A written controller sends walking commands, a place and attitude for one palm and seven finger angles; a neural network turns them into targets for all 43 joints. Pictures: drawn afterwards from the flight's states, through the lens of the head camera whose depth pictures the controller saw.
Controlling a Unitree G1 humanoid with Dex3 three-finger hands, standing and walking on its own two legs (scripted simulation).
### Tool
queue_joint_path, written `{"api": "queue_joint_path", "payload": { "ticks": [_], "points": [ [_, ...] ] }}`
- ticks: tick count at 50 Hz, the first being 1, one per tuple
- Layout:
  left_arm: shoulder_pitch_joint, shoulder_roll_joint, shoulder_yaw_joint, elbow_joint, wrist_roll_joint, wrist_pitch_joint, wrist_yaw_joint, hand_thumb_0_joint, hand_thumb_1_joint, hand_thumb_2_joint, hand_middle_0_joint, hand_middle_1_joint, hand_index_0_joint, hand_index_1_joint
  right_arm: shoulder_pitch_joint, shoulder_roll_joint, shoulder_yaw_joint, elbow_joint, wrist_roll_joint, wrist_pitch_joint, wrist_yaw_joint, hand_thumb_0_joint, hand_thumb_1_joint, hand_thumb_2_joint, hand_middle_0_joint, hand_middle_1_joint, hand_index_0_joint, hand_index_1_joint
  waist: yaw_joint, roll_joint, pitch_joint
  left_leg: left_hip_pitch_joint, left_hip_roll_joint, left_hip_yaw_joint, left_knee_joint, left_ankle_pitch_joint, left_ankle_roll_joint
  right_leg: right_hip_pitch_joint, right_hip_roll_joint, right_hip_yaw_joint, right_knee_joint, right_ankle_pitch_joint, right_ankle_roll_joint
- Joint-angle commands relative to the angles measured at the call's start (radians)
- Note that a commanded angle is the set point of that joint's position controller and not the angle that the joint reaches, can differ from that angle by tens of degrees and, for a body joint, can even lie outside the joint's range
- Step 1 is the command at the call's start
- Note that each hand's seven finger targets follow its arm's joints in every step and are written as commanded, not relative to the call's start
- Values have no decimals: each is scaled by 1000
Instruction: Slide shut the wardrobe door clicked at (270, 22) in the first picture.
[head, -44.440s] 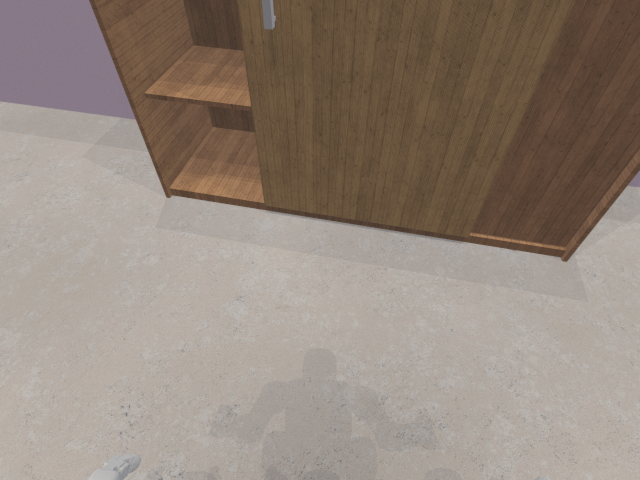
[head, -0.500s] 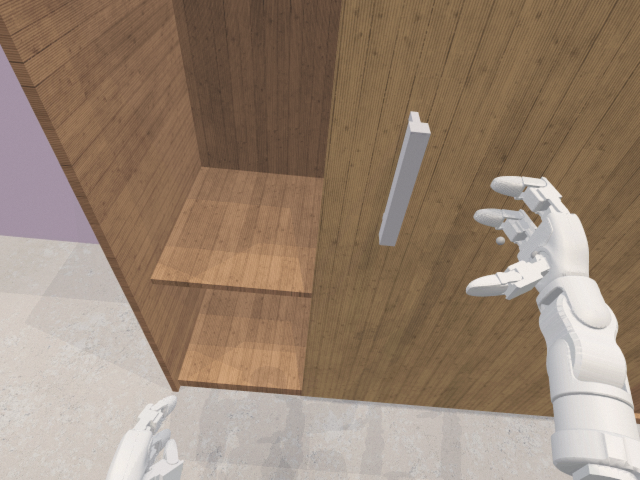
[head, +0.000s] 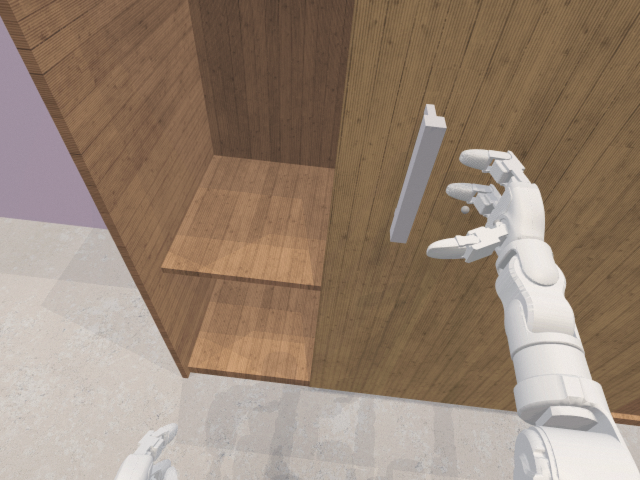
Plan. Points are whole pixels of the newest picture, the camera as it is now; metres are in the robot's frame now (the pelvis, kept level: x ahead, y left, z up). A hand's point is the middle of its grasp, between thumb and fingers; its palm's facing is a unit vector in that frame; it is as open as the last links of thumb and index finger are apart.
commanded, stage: move the hooked fingers beside the handle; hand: right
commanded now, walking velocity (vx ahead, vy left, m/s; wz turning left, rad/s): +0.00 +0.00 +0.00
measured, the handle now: (412, 178) +0.48 -0.08 +0.14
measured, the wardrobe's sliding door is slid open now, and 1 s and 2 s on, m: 0.38 0.38 0.38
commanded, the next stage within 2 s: none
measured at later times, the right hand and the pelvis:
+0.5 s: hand (465, 214) +0.41 -0.14 +0.15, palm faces +0.04 +1.00 -0.01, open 14.0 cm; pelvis +0.00 +0.00 +0.00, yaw +1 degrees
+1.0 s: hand (456, 210) +0.42 -0.13 +0.14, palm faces +0.04 +1.00 +0.00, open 14.0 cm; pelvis +0.00 +0.00 +0.00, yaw +1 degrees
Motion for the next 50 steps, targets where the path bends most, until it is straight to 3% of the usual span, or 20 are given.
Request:
{"api": "queue_joint_path", "payload": {
  "ticks": [1, 4, 6, 7, 11, 13, 15, 18, 23, 27, 30, 31, 33, 37, 39, 43, 46, 47, 49, 50],
  "points": [
    [-37, 116, 49, -125, -2, -39, 4, 0, 900, 900, -200, -300, -200, -300, -473, -157, -45, -196, -6, -83, -24, 0, 500, -300, 300, 1200, 300, 1200, 4, 56, -309, 19, -34, 20, -51, 337, 14, 175, 41, -1, -33, 235, -48],
    [-24, 116, 53, -120, 4, -34, -2, 0, 900, 900, -200, -300, -200, -300, -500, -192, -79, -189, -14, -109, -43, 0, 500, -300, 300, 1200, 300, 1200, -1, 66, -338, 43, -35, 16, -45, 376, 13, 174, 40, -6, -26, 263, -49],
    [-20, 112, 53, -121, 4, -33, -5, 0, 900, 900, -200, -300, -200, -300, -524, -171, -58, -191, -23, -125, -49, 0, 500, -300, 300, 1200, 300, 1200, 5, 56, -346, 44, -36, 18, -35, 398, 15, 180, 40, -7, -24, 283, -46],
    [-17, 111, 56, -123, 4, -33, -9, 0, 900, 900, -200, -300, -200, -300, -494, -154, -52, -176, -25, -126, -49, 0, 500, -300, 300, 1200, 300, 1200, -2, 51, -351, 40, -38, 18, -33, 401, 17, 184, 39, -9, -22, 291, -45],
    [-18, 115, 60, -136, 5, -28, -15, 0, 900, 900, -200, -300, -200, -300, -434, -179, -86, -193, -23, -129, -42, 0, 500, -300, 300, 1200, 300, 1200, -18, 78, -365, 82, -37, 15, -30, 455, 16, 169, 41, -23, -24, 311, -50],
    [-21, 117, 59, -134, 4, -26, -14, 0, 900, 900, -200, -300, -200, -300, -432, -189, -89, -192, -21, -129, -33, 0, 500, -300, 300, 1200, 300, 1200, -16, 96, -331, 81, -36, 15, -41, 444, 15, 153, 39, -28, -26, 294, -52],
    [-29, 113, 58, -142, -1, -26, -15, 0, 900, 900, -200, -300, -200, -300, -424, -160, -63, -214, -15, -126, -22, 0, 500, -300, 300, 1200, 300, 1200, -9, 64, -305, 58, -37, 16, -48, 414, 15, 157, 40, -30, -33, 268, -52],
    [-32, 117, 56, -136, -6, -20, -10, 0, 900, 900, -200, -300, -200, -300, -415, -141, -38, -172, -13, -110, -11, 0, 500, -300, 300, 1200, 300, 1200, 3, 94, -242, 22, -40, 16, -66, 355, 13, 138, 36, -28, -37, 218, -55],
    [-40, 114, 55, -136, -9, -24, -1, 0, 900, 900, -200, -300, -200, -300, -494, -123, -10, -213, -8, -112, -15, 0, 500, -300, 300, 1200, 300, 1200, 17, 40, -266, -10, -39, 14, -72, 280, 14, 169, 37, -18, -35, 175, -53],
    [-39, 113, 51, -123, -8, -33, 3, 0, 900, 900, -200, -300, -200, -300, -586, -113, 9, -199, -7, -129, -33, 0, 500, -300, 300, 1200, 300, 1200, 37, 53, -281, -40, -42, 18, -69, 229, 13, 185, 35, 2, -36, 142, -51],
    [-36, 113, 50, -115, -4, -32, 3, 0, 900, 900, -200, -300, -200, -300, -569, -138, -21, -154, -18, -138, -55, 0, 500, -300, 300, 1200, 300, 1200, 22, 71, -306, -21, -40, 18, -62, 233, 14, 177, 36, 4, -35, 149, -50],
    [-40, 111, 46, -118, -4, -32, 2, 0, 900, 900, -200, -300, -200, -300, -580, -126, -12, -137, -19, -136, -57, 0, 500, -300, 300, 1200, 300, 1200, 23, 45, -298, -27, -38, 16, -59, 239, 15, 170, 38, 2, -34, 149, -48],
    [-20, 122, 47, -102, 0, -22, 2, 0, 900, 900, -200, -300, -200, -300, -535, -202, -84, -36, -28, -126, -66, 0, 500, -300, 300, 1200, 300, 1200, 10, 111, -278, -11, -37, 15, -61, 237, 13, 128, 37, 1, -34, 143, -50],
    [-16, 115, 45, -125, 0, -9, -2, 0, 900, 900, -200, -300, -200, -300, -518, -182, -71, -17, -39, -127, -53, 0, 500, -300, 300, 1200, 300, 1200, 1, 58, -298, 9, -33, 12, -46, 293, 17, 116, 42, -13, -33, 177, -47],
    [-10, 114, 48, -133, -1, -10, -6, 0, 900, 900, -200, -300, -200, -300, -530, -169, -58, -39, -38, -140, -43, 0, 500, -300, 300, 1200, 300, 1200, 9, 55, -304, 6, -34, 12, -45, 309, 17, 123, 40, -14, -27, 191, -49],
    [-4, 121, 53, -137, -1, -8, -11, 0, 900, 900, -200, -300, -200, -300, -481, -149, -59, -29, -20, -139, -33, 0, 500, -300, 300, 1200, 300, 1200, 6, 111, -291, 8, -40, 16, -47, 320, 15, 111, 37, -16, -24, 196, -50],
    [-5, 115, 57, -144, -4, -14, -12, 0, 900, 900, -200, -300, -200, -300, -526, -126, -30, -111, -17, -154, -31, 0, 500, -300, 300, 1200, 300, 1200, 15, 67, -302, -3, -41, 15, -46, 318, 16, 139, 37, -16, -23, 201, -51],
    [0, 118, 60, -144, -1, -17, -12, 0, 900, 900, -200, -300, -200, -300, -532, -150, -48, -136, -19, -162, -35, 0, 500, -300, 300, 1200, 300, 1200, 10, 76, -329, 9, -43, 15, -41, 328, 17, 151, 35, -12, -21, 217, -52],
    [-6, 115, 62, -148, 2, -22, -13, 0, 900, 900, -200, -300, -200, -300, -546, -167, -50, -221, -26, -182, -43, 0, 500, -300, 300, 1200, 300, 1200, 5, 22, -375, 26, -41, 13, -35, 350, 19, 186, 36, -10, -17, 249, -50],
    [-11, 110, 61, -147, 1, -27, -15, 0, 900, 900, -200, -300, -200, -300, -550, -143, -25, -245, -28, -187, -43, 0, 500, -300, 300, 1200, 300, 1200, 9, -6, -379, 16, -42, 15, -32, 352, 20, 208, 33, -8, -16, 262, -47]
  ]
}}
